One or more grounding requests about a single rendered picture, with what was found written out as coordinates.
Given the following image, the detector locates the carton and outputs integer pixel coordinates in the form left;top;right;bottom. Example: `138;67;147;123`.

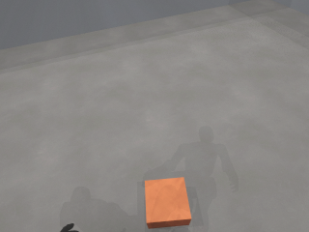
145;177;192;229

